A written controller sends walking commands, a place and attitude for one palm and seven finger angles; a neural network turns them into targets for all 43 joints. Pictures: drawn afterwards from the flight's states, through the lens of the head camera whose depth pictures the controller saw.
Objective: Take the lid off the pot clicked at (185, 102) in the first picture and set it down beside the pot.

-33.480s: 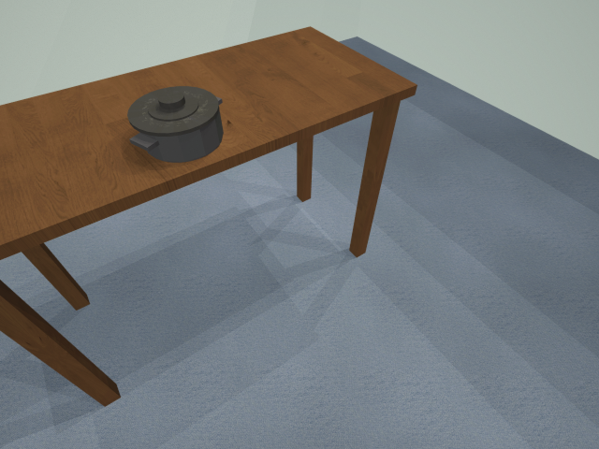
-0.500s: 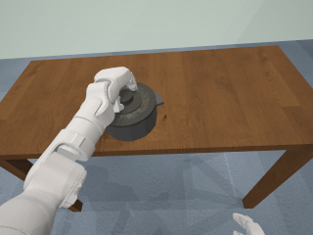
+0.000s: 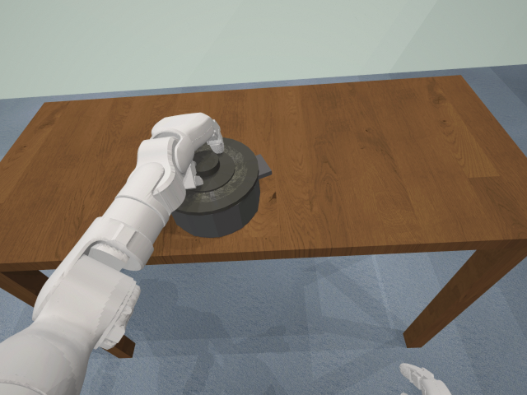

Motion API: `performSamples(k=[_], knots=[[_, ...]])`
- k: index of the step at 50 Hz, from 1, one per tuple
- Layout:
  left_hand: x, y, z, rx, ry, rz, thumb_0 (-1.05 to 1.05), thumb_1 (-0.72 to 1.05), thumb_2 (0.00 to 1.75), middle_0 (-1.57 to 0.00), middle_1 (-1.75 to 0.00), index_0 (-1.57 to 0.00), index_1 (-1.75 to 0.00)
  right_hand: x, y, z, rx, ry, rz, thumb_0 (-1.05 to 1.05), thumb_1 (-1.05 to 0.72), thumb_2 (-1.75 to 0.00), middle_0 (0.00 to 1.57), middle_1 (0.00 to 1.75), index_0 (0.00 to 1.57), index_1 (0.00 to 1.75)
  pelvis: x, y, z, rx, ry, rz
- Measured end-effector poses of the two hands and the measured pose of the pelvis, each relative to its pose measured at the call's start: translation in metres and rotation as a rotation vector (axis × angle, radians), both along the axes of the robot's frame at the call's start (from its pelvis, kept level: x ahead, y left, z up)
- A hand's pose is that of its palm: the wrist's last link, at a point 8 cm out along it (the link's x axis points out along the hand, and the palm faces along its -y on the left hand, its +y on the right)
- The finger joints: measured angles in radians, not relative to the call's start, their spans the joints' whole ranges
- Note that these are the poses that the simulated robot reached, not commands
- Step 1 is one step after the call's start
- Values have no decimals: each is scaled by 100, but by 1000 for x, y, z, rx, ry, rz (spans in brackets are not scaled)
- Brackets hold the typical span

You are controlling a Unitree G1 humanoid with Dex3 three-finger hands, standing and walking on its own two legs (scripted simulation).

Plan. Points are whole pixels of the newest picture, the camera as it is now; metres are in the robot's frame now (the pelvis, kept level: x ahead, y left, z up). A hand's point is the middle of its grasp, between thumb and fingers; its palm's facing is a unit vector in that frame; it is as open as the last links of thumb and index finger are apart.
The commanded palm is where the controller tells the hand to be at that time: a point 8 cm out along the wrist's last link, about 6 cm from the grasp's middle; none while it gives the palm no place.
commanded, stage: close the fingers and squeeze the knob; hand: left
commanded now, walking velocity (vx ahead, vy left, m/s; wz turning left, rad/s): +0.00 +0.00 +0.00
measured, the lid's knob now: (204, 163) +0.47 +0.10 +0.09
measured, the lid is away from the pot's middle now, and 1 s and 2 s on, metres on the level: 0.01 0.00 0.01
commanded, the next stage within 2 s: lift the lid straight up in 1.12 s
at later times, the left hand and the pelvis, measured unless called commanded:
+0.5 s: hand (193, 167) +0.44 +0.11 +0.12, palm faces -0.31 -0.08 -0.95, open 8.6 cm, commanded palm +0.42 +0.12 +0.18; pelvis +0.00 +0.00 +0.00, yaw +0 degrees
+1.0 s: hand (198, 168) +0.44 +0.10 +0.12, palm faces -0.32 -0.06 -0.94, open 8.6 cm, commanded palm +0.42 +0.11 +0.18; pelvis +0.00 +0.00 +0.00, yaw +1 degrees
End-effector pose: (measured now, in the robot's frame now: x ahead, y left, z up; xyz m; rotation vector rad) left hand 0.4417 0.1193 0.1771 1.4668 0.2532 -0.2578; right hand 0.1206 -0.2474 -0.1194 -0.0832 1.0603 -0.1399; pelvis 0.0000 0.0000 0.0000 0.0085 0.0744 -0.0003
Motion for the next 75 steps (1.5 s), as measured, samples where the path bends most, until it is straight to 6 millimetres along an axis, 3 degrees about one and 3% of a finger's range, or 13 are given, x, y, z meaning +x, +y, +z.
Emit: performSamples(k=[13,27,52,75], knots=[[-1,1,-1,-6,-10,-14,0,0,111,-60,-75,-63,-76,8,6,0,18,-10,11,0,-90,-90,20,30,19,30,4,1,0,-2,-1,0],[-8,-2,-1,12,-17,-14,2,10,99,-66,-92,-58,-85,24,11,2,31,-39,43,0,-90,-90,20,30,19,30,2,2,0,-2,-2,10],[-8,-11,-1,15,-3,-23,1,12,97,-73,-96,-58,-85,5,4,-4,22,6,26,0,-90,-90,20,30,19,30,0,-3,0,1,-8,9],[-7,-6,7,16,-11,-23,-1,12,96,-75,-97,-59,-84,12,2,2,8,-32,14,0,-90,-90,20,30,19,30,1,-2,1,-1,-17,3]])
